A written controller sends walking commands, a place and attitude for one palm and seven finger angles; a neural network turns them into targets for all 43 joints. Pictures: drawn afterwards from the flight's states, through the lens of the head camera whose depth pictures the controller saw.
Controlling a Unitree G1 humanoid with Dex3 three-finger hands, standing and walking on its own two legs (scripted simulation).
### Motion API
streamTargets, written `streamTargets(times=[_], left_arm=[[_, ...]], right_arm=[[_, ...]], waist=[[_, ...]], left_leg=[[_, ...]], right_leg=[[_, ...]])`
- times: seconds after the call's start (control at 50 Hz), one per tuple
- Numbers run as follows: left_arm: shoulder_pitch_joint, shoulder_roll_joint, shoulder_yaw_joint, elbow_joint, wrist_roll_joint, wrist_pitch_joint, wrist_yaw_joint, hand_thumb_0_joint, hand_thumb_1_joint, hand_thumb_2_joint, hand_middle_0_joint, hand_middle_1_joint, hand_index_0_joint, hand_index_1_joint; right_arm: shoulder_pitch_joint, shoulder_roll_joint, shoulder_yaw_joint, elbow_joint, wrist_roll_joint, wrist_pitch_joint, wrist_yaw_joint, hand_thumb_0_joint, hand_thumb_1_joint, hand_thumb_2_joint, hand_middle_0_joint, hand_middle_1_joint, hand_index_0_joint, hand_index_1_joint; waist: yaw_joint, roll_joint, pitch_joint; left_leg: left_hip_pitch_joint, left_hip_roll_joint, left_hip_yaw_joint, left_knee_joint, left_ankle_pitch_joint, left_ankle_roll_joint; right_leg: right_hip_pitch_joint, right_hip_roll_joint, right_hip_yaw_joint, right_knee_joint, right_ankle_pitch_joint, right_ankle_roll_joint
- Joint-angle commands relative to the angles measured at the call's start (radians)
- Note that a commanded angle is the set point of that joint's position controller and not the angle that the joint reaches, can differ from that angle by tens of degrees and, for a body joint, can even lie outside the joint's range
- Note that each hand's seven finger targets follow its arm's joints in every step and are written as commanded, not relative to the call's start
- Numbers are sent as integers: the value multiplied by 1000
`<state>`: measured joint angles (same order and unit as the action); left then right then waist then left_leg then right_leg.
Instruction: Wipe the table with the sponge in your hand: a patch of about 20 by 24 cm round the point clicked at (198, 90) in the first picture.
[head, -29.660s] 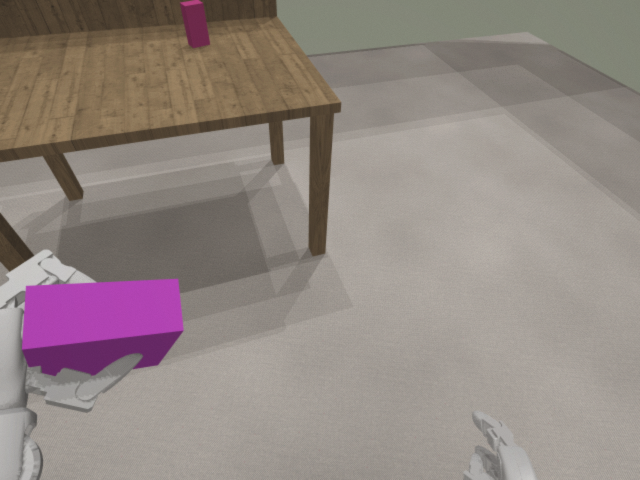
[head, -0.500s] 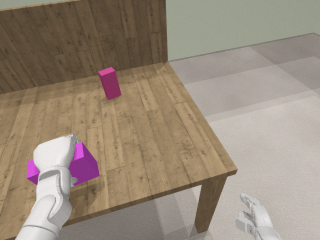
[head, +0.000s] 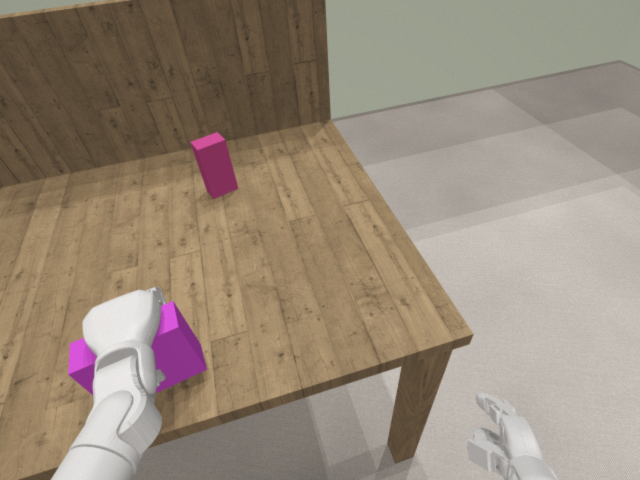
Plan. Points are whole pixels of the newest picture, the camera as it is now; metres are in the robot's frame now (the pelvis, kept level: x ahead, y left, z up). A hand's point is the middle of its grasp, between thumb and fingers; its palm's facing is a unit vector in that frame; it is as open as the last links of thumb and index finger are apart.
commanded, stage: lower the sponge onto the table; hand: left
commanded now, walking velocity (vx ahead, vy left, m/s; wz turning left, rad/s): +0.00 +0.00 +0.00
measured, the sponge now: (148, 363) +0.26 +0.29 -0.02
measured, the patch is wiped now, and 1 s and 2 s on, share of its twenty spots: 0.00 0.00 0.20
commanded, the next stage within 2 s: wipe forward along the first lane in 0.88 s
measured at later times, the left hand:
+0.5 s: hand (154, 353) +0.27 +0.28 +0.00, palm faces -0.09 -0.08 -0.99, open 9.2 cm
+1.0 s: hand (154, 354) +0.27 +0.28 -0.01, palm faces -0.09 -0.06 -0.99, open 9.2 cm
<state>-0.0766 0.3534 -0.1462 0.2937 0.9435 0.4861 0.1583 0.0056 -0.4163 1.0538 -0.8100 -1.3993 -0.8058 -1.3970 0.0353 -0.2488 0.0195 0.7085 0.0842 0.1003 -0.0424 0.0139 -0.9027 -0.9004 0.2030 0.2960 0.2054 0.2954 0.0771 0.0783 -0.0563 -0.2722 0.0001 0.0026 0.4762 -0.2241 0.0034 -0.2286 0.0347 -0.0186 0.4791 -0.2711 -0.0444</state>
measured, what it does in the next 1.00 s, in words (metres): stands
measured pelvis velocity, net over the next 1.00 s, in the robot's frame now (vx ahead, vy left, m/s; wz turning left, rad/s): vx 0.00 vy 0.00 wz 0.00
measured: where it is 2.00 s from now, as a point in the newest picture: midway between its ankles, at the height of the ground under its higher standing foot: outside the picture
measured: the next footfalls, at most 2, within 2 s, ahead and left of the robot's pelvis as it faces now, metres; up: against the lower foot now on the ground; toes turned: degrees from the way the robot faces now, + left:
none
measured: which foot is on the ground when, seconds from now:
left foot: down 0.00-1.00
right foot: down 0.00-1.00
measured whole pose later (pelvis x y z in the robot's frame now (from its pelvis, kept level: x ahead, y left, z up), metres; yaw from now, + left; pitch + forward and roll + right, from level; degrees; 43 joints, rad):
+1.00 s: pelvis +0.00 +0.00 -0.01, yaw +0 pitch +4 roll +0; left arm -0.08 0.34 -0.14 0.39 1.00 0.33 0.24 0.01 -0.42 1.06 -0.81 -1.41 -0.80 -1.40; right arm 0.08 -0.25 -0.01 0.70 0.08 0.10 -0.05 0.01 -0.90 -0.90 0.20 0.30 0.20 0.30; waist 0.08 0.06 -0.09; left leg -0.38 0.00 0.00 0.58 -0.26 0.01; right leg -0.33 0.04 -0.02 0.56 -0.30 -0.04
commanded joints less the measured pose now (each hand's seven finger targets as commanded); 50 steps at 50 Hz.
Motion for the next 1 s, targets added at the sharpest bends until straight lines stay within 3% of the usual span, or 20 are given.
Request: streamTargets(times=[0.0,0.02,0.12,0.14,0.24,0.3,0.38,0.42,0.46,0.52,0.54,0.62,0.7,0.72,0.74,0.82,0.84,0.92,0.94,0.98], left_arm=[[-275,212,66,-220,39,-66,-40,0,100,1300,-1200,-1600,-1200,-1600],[-297,265,118,-271,49,-114,-33,0,100,1300,-1200,-1600,-1200,-1600],[-305,284,179,-316,95,-283,56,0,100,1300,-1200,-1600,-1200,-1600],[-261,212,130,-288,87,-280,70,0,100,1300,-1200,-1600,-1200,-1600],[-183,136,96,-155,41,-187,99,0,100,1300,-1200,-1600,-1200,-1600],[-201,158,86,-121,47,-132,84,0,100,1300,-1200,-1600,-1200,-1600],[-253,174,82,-174,70,-143,76,0,100,1300,-1200,-1600,-1200,-1600],[-237,232,143,-200,77,-169,88,0,100,1300,-1200,-1600,-1200,-1600],[-184,185,114,-163,65,-176,90,0,100,1300,-1200,-1600,-1200,-1600],[-199,210,147,-118,61,-167,95,0,100,1300,-1200,-1600,-1200,-1600],[-192,148,85,-136,60,-166,92,0,100,1300,-1200,-1600,-1200,-1600],[-216,179,110,-80,63,-156,97,0,100,1300,-1200,-1600,-1200,-1600],[-221,115,44,-79,66,-162,94,0,100,1300,-1200,-1600,-1200,-1600],[-235,156,92,-79,63,-168,100,0,100,1300,-1200,-1600,-1200,-1600],[-210,104,46,-82,57,-168,98,0,100,1300,-1200,-1600,-1200,-1600],[-192,168,112,-29,57,-164,103,0,100,1300,-1200,-1600,-1200,-1600],[-199,104,53,-44,52,-165,100,0,100,1300,-1200,-1600,-1200,-1600],[-155,176,124,4,51,-157,103,0,100,1300,-1200,-1600,-1200,-1600],[-172,131,76,-2,48,-156,98,0,100,1300,-1200,-1600,-1200,-1600],[-211,146,79,32,51,-154,94,0,100,1300,-1200,-1600,-1200,-1600]], right_arm=[[-187,-129,-42,-188,-13,-54,-21,0,-900,-900,200,300,200,300],[-179,-129,-48,-185,-22,-62,-27,0,-900,-900,200,300,200,300],[-123,-108,-70,-158,-44,-96,-39,0,-900,-900,200,300,200,300],[-114,-101,-73,-163,-42,-97,-37,0,-900,-900,200,300,200,300],[-132,-120,-78,-157,-18,-83,-19,0,-900,-900,200,300,200,300],[-156,-127,-70,-160,-13,-69,-16,0,-900,-900,200,300,200,300],[-152,-122,-68,-176,-19,-66,-16,0,-900,-900,200,300,200,300],[-143,-125,-75,-168,-27,-69,-18,0,-900,-900,200,300,200,300],[-126,-114,-72,-170,-25,-70,-16,0,-900,-900,200,300,200,300],[-131,-128,-72,-156,-21,-61,-16,0,-900,-900,200,300,200,300],[-125,-120,-72,-170,-20,-62,-14,0,-900,-900,200,300,200,300],[-126,-128,-73,-156,-17,-59,-15,0,-900,-900,200,300,200,300],[-119,-119,-74,-167,-16,-57,-11,0,-900,-900,200,300,200,300],[-119,-126,-78,-159,-16,-57,-13,0,-900,-900,200,300,200,300],[-109,-120,-77,-171,-16,-58,-12,0,-900,-900,200,300,200,300],[-113,-132,-77,-156,-15,-48,-13,0,-900,-900,200,300,200,300],[-105,-124,-77,-168,-15,-48,-12,0,-900,-900,200,300,200,300],[-108,-135,-76,-160,-14,-43,-12,0,-900,-900,200,300,200,300],[-98,-128,-73,-167,-13,-41,-14,0,-900,-900,200,300,200,300],[-96,-130,-70,-160,-11,-38,-17,0,-900,-900,200,300,200,300]], waist=[[-9,-113,-199],[-1,-68,-223],[3,51,-249],[0,39,-228],[7,-65,-192],[6,-112,-201],[5,-55,-248],[17,-21,-276],[7,-53,-247],[3,-79,-186],[1,-53,-200],[0,-75,-175],[-10,-76,-200],[-7,-66,-204],[-5,-61,-213],[-4,-109,-200],[-11,-111,-209],[4,-114,-187],[-8,-123,-199],[-20,-139,-166]], left_leg=[[88,-46,-55,-3,160,55],[110,-45,-61,0,168,57],[157,-35,-69,27,216,47],[140,-32,-60,26,212,47],[84,-18,-53,1,168,34],[61,-27,-51,3,169,34],[82,-33,-52,16,186,43],[100,-32,-59,23,206,42],[81,-32,-53,31,209,44],[50,-31,-62,19,159,38],[52,-31,-53,21,155,42],[44,-27,-64,17,119,39],[47,-26,-62,30,133,41],[51,-24,-67,30,127,39],[45,-27,-58,34,126,44],[16,-30,-61,41,126,39],[15,-31,-49,46,125,44],[-10,-36,-57,46,111,39],[-14,-36,-46,52,108,43],[-36,-38,-44,55,81,42]], right_leg=[[50,-17,81,-75,276,-18],[51,-11,95,-72,274,-25],[-9,4,106,-51,280,-46],[-20,1,75,-46,269,-41],[-33,-1,52,-54,218,-31],[-9,-10,69,-53,250,-24],[6,-11,60,-34,268,-28],[16,-4,79,-27,288,-35],[7,-6,61,-23,312,-29],[-27,1,83,-38,253,-32],[-28,-3,57,-34,236,-28],[-60,2,72,-43,178,-31],[-69,-1,54,-27,192,-29],[-72,4,68,-27,179,-33],[-61,1,47,-24,185,-29],[-59,1,79,-21,226,-31],[-54,-3,56,-16,231,-24],[-58,0,82,-19,227,-29],[-52,-4,63,-12,234,-23],[-76,-6,74,-23,210,-19]])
